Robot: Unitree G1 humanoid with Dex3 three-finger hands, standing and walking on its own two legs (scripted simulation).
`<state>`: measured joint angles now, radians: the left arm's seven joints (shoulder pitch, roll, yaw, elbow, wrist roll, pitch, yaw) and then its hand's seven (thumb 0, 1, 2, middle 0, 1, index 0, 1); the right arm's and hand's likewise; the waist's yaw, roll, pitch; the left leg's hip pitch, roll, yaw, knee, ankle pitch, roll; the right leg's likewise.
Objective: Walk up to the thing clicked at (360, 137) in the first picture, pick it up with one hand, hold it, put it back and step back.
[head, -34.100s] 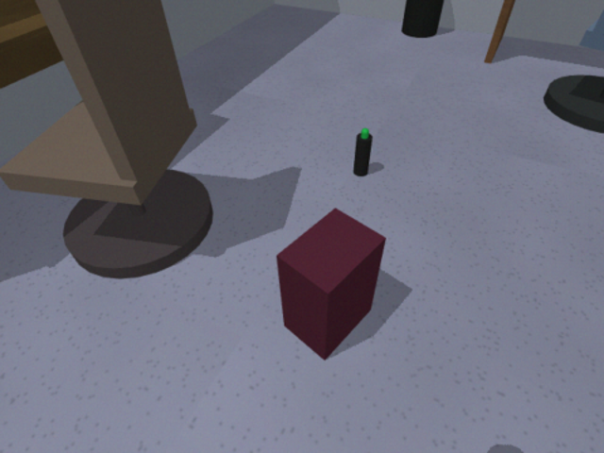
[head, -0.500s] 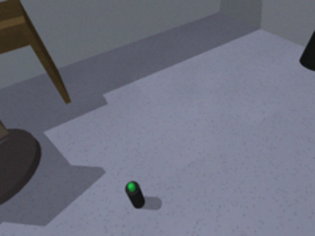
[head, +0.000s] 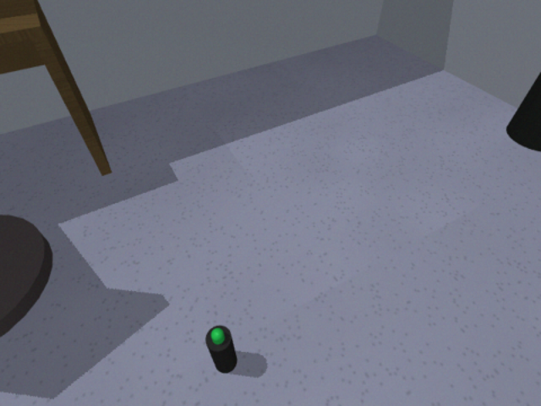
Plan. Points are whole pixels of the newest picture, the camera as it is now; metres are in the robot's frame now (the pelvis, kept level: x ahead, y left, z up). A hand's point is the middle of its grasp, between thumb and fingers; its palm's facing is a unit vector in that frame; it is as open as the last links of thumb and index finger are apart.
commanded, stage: walk up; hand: left
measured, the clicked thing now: (221, 348) +0.43 +0.20 -0.63
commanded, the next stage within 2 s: stand in 0.94 s
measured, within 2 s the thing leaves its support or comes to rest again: neither
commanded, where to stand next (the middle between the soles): +0.09 +0.00 m, yaw -1 degrees
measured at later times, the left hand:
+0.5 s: hand out of the picture +0.09 +0.26 -0.13, palm faces -0.01 -0.94 -0.35, open 7.4 cm
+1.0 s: hand out of the picture +0.10 +0.26 -0.14, palm faces -0.02 -0.94 -0.34, open 7.4 cm
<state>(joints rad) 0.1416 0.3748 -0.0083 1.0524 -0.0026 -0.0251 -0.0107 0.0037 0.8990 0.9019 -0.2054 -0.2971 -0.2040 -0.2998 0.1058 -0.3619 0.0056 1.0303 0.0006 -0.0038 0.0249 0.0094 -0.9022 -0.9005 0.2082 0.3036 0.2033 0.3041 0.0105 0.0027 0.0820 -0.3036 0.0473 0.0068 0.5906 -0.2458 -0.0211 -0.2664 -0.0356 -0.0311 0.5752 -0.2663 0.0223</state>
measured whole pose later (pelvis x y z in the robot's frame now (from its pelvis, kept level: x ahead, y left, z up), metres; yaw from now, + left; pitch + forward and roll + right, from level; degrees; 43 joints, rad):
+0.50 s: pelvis +0.01 +0.00 +0.02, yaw +0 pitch -3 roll +0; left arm 0.07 0.35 0.01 1.16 0.00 -0.02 -0.02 0.00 0.90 0.90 -0.20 -0.30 -0.20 -0.30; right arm 0.06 -0.36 0.00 1.16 0.00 0.00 0.02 0.01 -0.90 -0.90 0.21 0.30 0.20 0.30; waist 0.01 0.02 0.05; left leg -0.17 0.03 0.02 0.35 -0.14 -0.02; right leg -0.14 -0.04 -0.03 0.35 -0.16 0.03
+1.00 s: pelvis +0.02 +0.00 +0.02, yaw +0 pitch -2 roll +0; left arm 0.09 0.35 0.01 1.16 0.01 -0.01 -0.01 0.00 0.90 0.90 -0.20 -0.30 -0.20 -0.30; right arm 0.09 -0.34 -0.01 1.16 -0.01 0.00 0.02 0.01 -0.90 -0.90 0.21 0.30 0.20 0.30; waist -0.01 0.01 0.05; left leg -0.16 0.03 0.02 0.34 -0.15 -0.02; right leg -0.13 -0.05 -0.03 0.33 -0.17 0.04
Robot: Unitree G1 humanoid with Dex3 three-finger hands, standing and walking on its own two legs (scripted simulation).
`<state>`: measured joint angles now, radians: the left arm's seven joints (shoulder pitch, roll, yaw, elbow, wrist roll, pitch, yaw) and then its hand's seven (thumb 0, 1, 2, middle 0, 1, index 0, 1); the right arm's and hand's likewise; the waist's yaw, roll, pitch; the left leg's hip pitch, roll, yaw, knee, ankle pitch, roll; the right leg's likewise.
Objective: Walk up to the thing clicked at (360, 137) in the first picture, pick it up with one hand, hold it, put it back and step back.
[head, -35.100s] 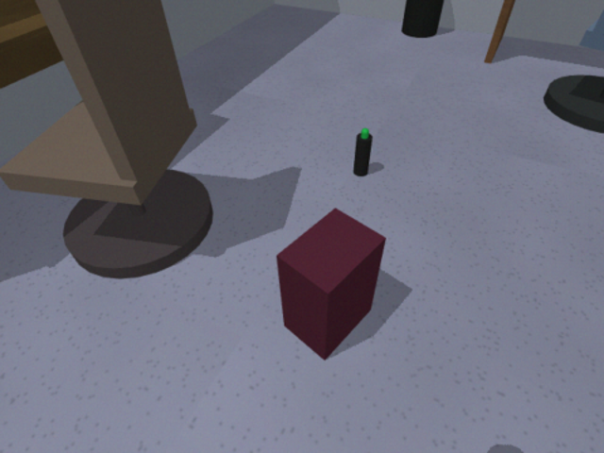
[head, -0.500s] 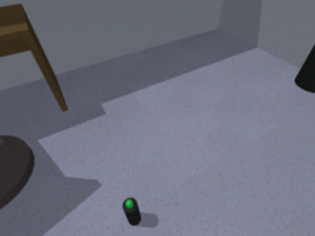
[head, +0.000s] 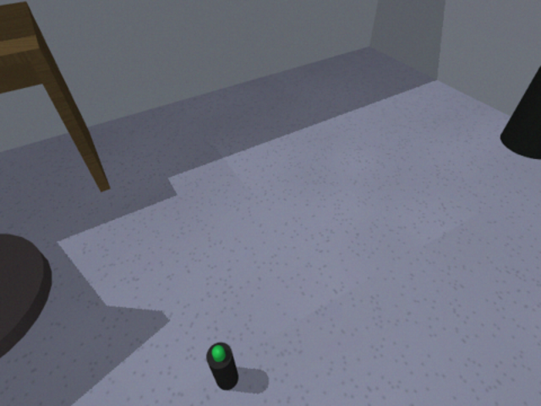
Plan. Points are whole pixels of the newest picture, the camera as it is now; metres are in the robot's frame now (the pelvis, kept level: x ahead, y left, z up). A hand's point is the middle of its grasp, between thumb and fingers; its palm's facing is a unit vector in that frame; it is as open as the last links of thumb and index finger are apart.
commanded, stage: stand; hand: left
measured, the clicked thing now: (222, 365) +0.42 +0.19 -0.65
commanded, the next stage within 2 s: none
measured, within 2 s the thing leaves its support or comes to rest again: neither
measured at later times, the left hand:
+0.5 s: hand out of the picture +0.10 +0.25 -0.15, palm faces -0.02 -0.94 -0.34, open 7.4 cm
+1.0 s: hand out of the picture +0.11 +0.24 -0.15, palm faces -0.02 -0.94 -0.35, open 7.4 cm
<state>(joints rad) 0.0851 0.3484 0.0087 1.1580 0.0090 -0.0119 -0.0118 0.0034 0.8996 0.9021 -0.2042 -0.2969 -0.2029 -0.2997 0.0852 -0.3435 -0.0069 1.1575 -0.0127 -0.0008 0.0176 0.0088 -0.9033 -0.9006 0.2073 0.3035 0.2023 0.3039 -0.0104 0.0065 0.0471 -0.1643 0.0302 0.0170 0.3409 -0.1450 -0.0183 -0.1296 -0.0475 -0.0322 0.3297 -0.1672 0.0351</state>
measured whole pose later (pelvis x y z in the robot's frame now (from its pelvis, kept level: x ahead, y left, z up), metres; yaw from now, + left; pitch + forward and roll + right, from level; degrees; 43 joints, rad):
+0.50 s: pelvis +0.02 -0.01 +0.00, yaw +0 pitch -1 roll +0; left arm 0.09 0.35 0.01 1.15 0.01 -0.01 -0.01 0.00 0.90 0.90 -0.20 -0.30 -0.20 -0.30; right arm 0.08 -0.35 0.00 1.15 -0.01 -0.01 0.01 0.01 -0.90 -0.90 0.21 0.30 0.20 0.30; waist -0.01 0.01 0.04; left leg -0.14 0.04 0.01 0.32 -0.17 -0.03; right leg -0.10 -0.04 -0.04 0.31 -0.19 0.03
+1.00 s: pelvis +0.03 -0.01 +0.00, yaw +0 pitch -1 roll +0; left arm 0.09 0.35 0.01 1.14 0.01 -0.01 -0.01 0.00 0.90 0.90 -0.20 -0.30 -0.20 -0.30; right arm 0.08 -0.35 0.01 1.14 -0.01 -0.01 0.01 0.01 -0.90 -0.90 0.21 0.30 0.20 0.30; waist -0.01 0.01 0.04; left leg -0.11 0.05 0.01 0.31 -0.18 -0.04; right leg -0.08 -0.03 -0.04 0.31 -0.21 0.02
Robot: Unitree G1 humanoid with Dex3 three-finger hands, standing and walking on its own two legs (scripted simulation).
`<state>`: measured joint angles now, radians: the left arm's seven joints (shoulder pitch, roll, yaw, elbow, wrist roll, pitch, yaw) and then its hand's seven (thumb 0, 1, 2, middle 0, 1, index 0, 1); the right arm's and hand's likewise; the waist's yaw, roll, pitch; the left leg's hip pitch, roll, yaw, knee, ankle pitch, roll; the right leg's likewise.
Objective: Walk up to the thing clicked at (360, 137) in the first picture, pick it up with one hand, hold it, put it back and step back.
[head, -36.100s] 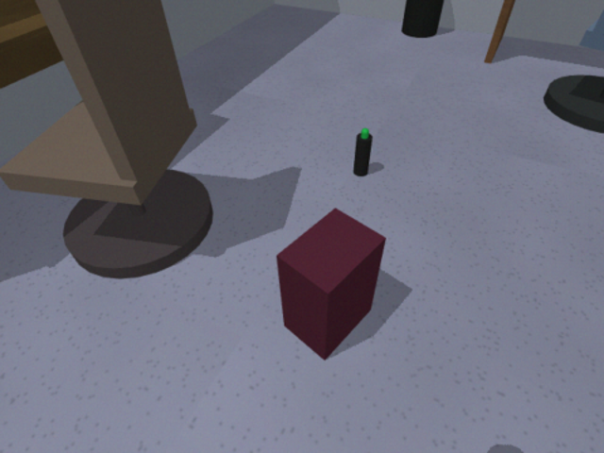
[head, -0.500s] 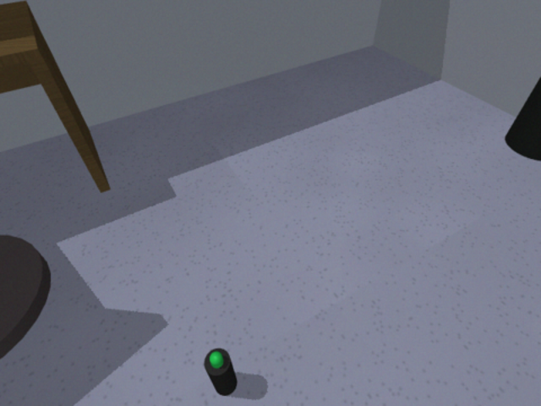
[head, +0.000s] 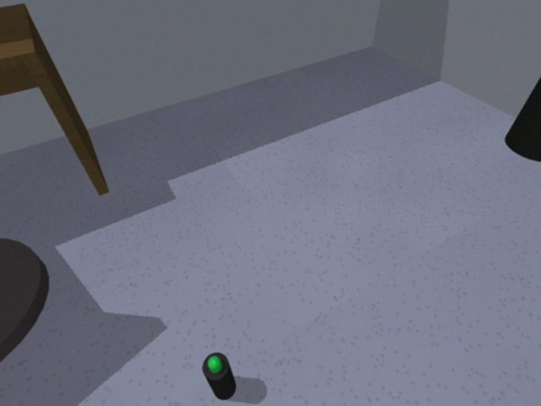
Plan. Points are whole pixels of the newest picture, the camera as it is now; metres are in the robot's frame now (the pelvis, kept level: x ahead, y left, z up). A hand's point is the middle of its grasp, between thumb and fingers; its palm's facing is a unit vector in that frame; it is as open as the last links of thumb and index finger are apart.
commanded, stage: stand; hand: left
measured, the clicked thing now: (219, 375) +0.38 +0.20 -0.65
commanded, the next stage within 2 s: go down in 1.14 s
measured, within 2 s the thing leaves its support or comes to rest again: neither
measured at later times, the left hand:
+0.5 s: hand out of the picture +0.07 +0.26 -0.15, palm faces -0.02 -0.94 -0.35, open 7.4 cm
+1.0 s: hand out of the picture +0.07 +0.26 -0.16, palm faces -0.04 -0.94 -0.35, open 7.4 cm
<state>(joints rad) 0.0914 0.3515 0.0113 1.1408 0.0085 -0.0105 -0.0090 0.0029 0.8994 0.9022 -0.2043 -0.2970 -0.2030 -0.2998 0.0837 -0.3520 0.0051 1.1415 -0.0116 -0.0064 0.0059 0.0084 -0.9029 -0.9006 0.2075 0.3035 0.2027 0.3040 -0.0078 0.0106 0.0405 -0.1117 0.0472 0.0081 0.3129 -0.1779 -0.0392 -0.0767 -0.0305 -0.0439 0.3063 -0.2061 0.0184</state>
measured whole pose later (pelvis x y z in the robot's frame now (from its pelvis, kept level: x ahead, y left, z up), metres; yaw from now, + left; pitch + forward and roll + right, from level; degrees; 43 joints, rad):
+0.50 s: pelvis -0.01 +0.00 +0.00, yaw +0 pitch -2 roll +0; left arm 0.11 0.35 0.01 1.13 0.01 -0.01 -0.01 0.00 0.90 0.90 -0.20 -0.30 -0.20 -0.30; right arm 0.10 -0.35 0.01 1.14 -0.01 -0.01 0.01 0.01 -0.90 -0.90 0.21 0.30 0.20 0.30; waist -0.01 0.01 0.04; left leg -0.11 0.05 0.01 0.31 -0.17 -0.04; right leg -0.08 -0.03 -0.04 0.30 -0.20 0.02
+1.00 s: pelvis -0.01 +0.00 +0.00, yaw -1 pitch -2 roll +0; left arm 0.12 0.36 0.00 1.13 0.01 -0.01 -0.01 0.00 0.90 0.90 -0.20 -0.30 -0.20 -0.30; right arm 0.11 -0.35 0.00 1.14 -0.01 -0.01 0.01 0.01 -0.90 -0.90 0.21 0.30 0.20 0.30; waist -0.01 0.01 0.04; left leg -0.11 0.05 0.02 0.31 -0.17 -0.04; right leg -0.08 -0.03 -0.03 0.31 -0.20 0.02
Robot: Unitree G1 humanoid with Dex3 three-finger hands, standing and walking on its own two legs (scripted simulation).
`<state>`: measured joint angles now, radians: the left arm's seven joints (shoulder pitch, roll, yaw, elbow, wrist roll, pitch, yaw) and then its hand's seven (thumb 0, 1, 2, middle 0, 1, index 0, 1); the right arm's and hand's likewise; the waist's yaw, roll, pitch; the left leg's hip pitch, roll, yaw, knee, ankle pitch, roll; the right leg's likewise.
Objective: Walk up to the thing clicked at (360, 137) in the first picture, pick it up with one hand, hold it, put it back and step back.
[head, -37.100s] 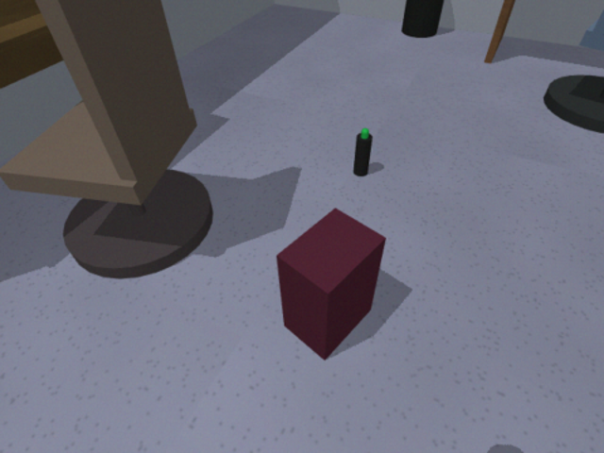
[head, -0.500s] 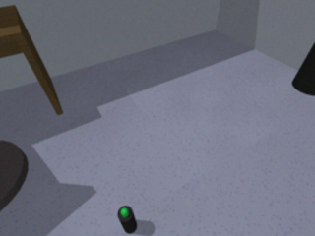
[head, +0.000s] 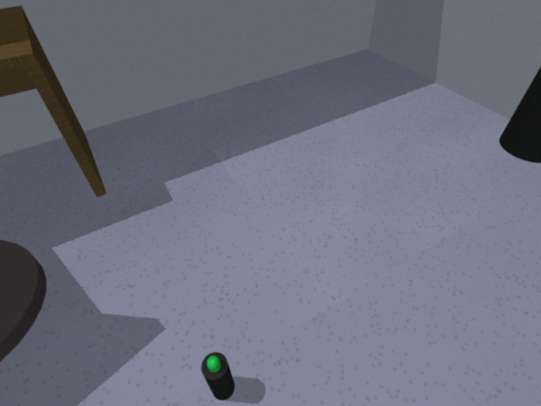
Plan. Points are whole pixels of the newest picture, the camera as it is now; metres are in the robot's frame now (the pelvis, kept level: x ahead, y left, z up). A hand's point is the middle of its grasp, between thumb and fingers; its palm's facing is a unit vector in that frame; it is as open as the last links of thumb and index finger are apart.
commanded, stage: stand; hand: left
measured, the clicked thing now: (218, 375) +0.39 +0.20 -0.65
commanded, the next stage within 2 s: go down in 0.14 s
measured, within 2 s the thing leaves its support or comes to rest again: neither
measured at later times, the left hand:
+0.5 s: hand out of the picture +0.16 +0.26 -0.16, palm faces +0.04 -0.94 -0.33, open 11.5 cm
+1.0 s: hand out of the picture +0.15 +0.28 -0.19, palm faces +0.06 -0.94 -0.33, open 17.4 cm
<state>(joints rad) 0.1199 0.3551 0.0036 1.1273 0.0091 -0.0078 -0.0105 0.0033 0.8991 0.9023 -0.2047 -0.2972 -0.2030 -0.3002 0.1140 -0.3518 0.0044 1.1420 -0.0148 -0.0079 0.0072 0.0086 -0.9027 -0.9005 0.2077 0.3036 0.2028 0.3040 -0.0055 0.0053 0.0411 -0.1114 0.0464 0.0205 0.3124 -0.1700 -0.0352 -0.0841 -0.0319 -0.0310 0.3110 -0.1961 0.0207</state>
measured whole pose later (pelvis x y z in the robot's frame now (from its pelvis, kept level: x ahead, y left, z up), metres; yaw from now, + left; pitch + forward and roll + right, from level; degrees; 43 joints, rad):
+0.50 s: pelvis -0.01 +0.00 -0.02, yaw +0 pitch +6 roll +0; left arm -0.05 0.35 0.18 1.02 0.07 0.01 -0.04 0.00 0.43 0.45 -0.09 -0.10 -0.09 -0.10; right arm 0.22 -0.25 -0.02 0.80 0.02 -0.04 -0.03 0.01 -0.96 -0.92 0.21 0.30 0.20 0.30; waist -0.03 -0.01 0.02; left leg -0.42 0.05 0.01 0.58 -0.27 -0.03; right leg -0.39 -0.03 -0.03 0.58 -0.29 0.02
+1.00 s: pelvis +0.00 +0.01 -0.07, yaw +0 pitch +13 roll -2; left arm 0.25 0.34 0.21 0.46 0.03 0.27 -0.06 -0.01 -0.55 0.04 -0.09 -0.06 -0.08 -0.07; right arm 0.23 -0.24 -0.01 0.59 0.01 -0.13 -0.07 0.01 -0.85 -0.89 0.21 0.30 0.20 0.30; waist -0.04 0.01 -0.11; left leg -0.75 0.06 -0.02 1.00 -0.48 -0.02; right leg -0.69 -0.04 -0.04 0.94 -0.48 0.04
